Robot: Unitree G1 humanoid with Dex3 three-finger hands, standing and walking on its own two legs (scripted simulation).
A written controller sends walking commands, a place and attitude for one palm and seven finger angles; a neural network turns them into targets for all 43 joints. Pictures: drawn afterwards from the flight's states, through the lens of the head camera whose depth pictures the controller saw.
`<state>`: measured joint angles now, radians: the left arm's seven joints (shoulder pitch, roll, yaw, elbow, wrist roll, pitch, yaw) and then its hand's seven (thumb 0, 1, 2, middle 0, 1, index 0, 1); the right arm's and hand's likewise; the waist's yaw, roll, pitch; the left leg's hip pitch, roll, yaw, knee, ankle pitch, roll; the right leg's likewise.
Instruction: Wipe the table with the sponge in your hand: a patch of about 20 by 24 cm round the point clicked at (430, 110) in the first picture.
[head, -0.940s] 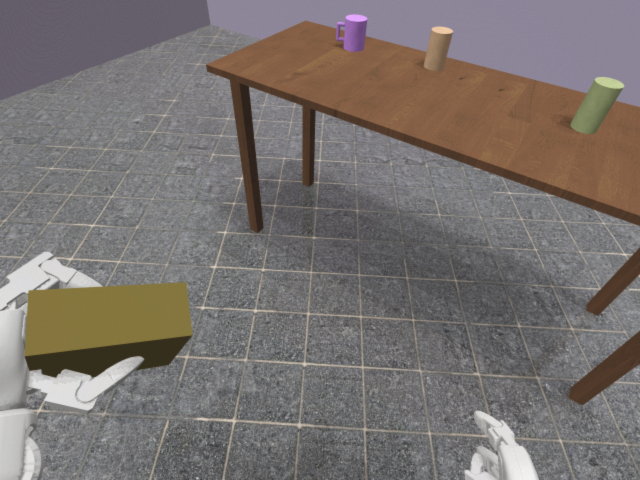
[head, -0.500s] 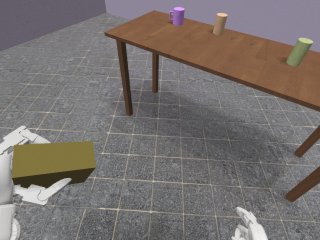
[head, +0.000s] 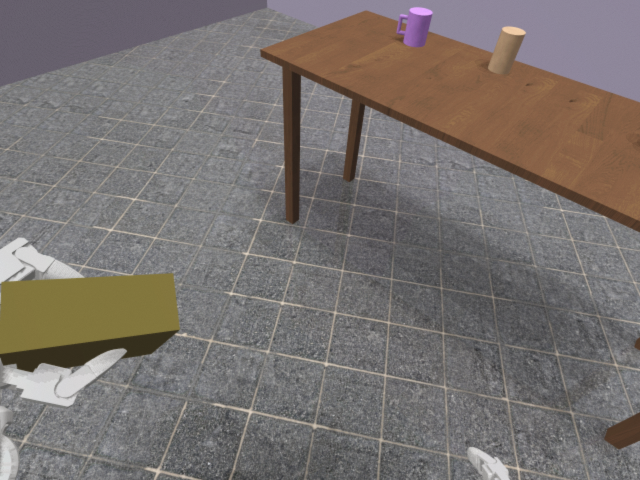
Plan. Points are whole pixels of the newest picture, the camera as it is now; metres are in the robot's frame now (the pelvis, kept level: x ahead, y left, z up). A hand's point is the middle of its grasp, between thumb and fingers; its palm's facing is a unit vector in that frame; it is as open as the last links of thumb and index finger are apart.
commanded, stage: walk to a spot facing it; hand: left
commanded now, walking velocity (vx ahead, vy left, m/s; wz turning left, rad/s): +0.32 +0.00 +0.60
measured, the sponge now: (116, 322) +0.24 +0.20 +0.15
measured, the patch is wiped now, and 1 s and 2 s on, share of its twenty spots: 0.00 0.00 0.00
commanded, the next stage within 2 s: none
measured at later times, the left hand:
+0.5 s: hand (25, 312) +0.23 +0.27 +0.17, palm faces +0.66 -0.63 -0.41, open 9.4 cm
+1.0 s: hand (61, 244) +0.31 +0.27 +0.17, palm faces +0.77 -0.48 -0.42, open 9.4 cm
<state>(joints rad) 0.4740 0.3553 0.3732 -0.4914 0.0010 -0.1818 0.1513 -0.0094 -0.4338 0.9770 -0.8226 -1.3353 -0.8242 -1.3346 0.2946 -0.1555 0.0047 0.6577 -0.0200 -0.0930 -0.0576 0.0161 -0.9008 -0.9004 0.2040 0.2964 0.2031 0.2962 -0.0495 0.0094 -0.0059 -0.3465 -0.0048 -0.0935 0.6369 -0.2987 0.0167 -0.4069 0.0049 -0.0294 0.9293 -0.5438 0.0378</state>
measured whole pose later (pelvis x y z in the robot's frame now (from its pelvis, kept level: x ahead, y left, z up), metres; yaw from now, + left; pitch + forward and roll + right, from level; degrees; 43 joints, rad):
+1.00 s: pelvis +0.24 -0.04 +0.01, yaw +32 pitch -2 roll +2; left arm 0.44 0.31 0.33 -0.47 0.00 -0.18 0.14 -0.01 -0.43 0.98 -0.82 -1.34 -0.82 -1.34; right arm 0.20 -0.25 -0.02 0.67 -0.01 -0.03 -0.06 0.02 -0.90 -0.90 0.21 0.30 0.21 0.30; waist 0.01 0.00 0.08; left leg -0.54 0.07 0.09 1.15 -0.39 -0.03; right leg -0.20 -0.16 -0.25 0.56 -0.31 0.01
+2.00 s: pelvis +0.40 +0.02 +0.00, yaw +63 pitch +1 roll -1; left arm 0.45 0.43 0.42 -0.62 -0.03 -0.18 0.15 -0.01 -0.43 0.99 -0.82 -1.34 -0.82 -1.34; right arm 0.16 -0.18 -0.04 0.55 0.01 -0.07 -0.03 0.01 -0.90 -0.90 0.20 0.30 0.20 0.30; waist -0.03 -0.04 0.09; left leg -0.35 0.05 0.04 0.62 -0.28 0.00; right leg -0.48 -0.09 -0.08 1.06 -0.54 0.08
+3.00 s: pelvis +0.46 -0.09 +0.00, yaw +99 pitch -1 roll +0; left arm 0.42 0.37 0.35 -0.47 -0.02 -0.17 0.14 -0.01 -0.43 0.99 -0.82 -1.34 -0.82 -1.34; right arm 0.24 -0.12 0.05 0.65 -0.01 -0.09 -0.04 0.01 -0.90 -0.90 0.21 0.30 0.21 0.30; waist 0.04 0.05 0.02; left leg -0.36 0.04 -0.09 0.73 -0.41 0.01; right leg -0.27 -0.04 -0.14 0.57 -0.33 0.02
